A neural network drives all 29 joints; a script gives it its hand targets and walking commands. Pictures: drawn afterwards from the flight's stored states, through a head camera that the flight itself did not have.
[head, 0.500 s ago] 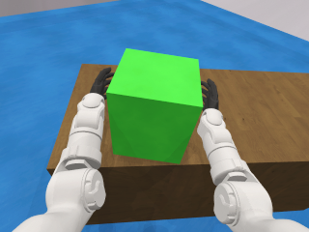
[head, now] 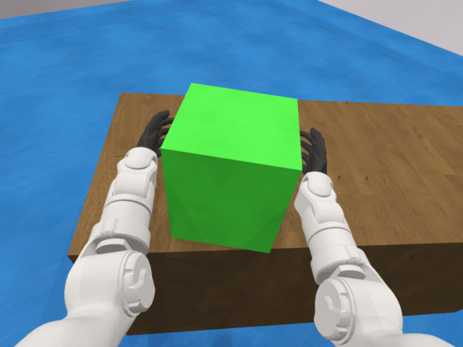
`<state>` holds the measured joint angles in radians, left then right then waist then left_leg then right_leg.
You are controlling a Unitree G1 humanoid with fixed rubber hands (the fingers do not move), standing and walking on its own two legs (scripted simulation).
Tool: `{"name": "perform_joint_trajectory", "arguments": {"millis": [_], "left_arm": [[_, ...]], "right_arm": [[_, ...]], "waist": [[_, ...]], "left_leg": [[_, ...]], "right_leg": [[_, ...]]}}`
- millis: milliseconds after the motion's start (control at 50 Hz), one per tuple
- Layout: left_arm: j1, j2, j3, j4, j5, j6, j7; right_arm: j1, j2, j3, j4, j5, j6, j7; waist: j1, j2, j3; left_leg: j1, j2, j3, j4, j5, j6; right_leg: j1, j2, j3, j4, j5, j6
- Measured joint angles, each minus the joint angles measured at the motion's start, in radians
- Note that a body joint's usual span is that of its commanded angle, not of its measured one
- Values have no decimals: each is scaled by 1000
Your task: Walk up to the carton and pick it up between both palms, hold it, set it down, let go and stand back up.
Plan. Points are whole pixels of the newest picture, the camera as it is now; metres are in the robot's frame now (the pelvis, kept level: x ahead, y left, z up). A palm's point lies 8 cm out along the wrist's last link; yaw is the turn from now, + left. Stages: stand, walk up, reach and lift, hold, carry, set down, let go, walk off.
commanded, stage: set down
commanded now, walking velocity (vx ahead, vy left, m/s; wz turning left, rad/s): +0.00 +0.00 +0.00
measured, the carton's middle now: (231, 170) +0.43 -0.02 +0.06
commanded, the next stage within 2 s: none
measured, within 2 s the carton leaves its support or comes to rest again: rests again in 0.62 s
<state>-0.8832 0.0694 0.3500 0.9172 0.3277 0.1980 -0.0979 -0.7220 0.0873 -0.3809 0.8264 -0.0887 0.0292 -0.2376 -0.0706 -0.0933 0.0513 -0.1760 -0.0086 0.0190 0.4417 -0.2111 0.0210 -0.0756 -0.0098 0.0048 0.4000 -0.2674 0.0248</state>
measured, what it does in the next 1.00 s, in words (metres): stands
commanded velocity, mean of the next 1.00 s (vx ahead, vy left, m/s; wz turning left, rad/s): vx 0.00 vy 0.00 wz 0.00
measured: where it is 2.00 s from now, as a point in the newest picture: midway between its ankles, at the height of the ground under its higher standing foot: outside the picture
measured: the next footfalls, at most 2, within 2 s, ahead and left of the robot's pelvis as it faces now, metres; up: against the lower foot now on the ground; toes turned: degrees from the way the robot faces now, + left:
none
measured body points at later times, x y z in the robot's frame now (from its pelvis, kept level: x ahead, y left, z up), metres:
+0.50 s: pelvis +0.00 +0.00 +0.00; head +0.01 +0.04 +0.45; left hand +0.44 +0.13 +0.10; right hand +0.38 -0.17 +0.09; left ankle +0.02 +0.10 -0.74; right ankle -0.03 -0.13 -0.74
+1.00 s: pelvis +0.00 +0.00 +0.00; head +0.02 +0.04 +0.45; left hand +0.45 +0.13 +0.09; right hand +0.38 -0.17 +0.09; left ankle +0.02 +0.10 -0.74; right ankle -0.03 -0.13 -0.74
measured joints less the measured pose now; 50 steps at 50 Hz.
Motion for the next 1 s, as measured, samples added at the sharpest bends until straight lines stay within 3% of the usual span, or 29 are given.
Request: {"name": "perform_joint_trajectory", "arguments": {"millis": [1000], "left_arm": [[10,4,76,100,0,-156,-21]], "right_arm": [[47,88,-159,0,-163,-143,70]], "waist": [[0,-5,29]], "left_leg": [[-7,-1,0,-1,-3,0]], "right_leg": [[-8,-1,0,0,-3,0]]}}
